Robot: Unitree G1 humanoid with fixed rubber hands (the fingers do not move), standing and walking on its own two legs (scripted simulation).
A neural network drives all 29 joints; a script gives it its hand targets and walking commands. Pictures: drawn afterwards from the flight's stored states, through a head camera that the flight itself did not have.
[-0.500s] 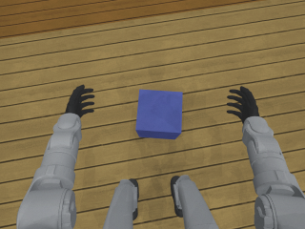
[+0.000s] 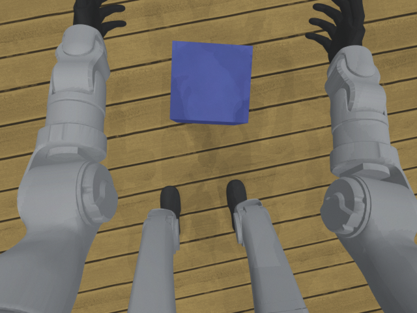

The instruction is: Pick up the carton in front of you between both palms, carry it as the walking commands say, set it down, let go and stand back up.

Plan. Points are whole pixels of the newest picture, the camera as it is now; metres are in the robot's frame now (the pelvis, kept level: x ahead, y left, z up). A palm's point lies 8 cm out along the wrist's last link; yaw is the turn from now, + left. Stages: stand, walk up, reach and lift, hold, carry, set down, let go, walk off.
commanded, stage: reach and lift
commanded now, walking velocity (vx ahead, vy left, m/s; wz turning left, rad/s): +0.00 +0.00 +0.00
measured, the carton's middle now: (208, 90) +0.52 -0.05 -0.53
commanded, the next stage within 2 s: none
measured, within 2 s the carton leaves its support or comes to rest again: leaves its support in 1.72 s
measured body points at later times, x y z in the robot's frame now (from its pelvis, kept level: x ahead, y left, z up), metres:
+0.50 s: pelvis -0.04 +0.01 -0.20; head +0.34 -0.01 +0.05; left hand +0.55 +0.14 -0.37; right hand +0.49 -0.24 -0.37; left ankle +0.06 +0.13 -0.62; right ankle +0.06 -0.13 -0.62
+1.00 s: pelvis -0.04 +0.01 -0.28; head +0.34 -0.01 -0.06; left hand +0.55 +0.14 -0.47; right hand +0.51 -0.22 -0.47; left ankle +0.06 +0.13 -0.62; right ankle +0.06 -0.12 -0.62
